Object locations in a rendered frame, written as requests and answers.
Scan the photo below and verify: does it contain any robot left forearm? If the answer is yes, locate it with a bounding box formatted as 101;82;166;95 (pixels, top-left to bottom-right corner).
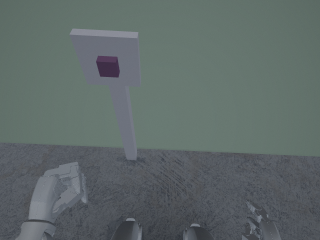
15;219;56;240

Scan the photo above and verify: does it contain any left robot thigh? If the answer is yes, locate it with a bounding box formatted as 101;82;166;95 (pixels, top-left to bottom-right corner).
110;221;142;240

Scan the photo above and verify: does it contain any robot right shin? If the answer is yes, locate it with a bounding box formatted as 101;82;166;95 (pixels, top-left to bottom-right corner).
190;223;200;227

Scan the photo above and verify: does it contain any left robot hand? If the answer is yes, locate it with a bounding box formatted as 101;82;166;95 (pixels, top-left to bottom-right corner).
28;162;88;223

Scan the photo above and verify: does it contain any right robot hand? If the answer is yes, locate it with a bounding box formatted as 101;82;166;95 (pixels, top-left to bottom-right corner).
241;199;281;240

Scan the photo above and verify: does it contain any button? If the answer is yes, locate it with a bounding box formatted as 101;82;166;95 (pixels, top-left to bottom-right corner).
96;56;120;78

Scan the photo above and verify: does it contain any panel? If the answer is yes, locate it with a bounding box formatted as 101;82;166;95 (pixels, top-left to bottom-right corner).
69;28;141;160

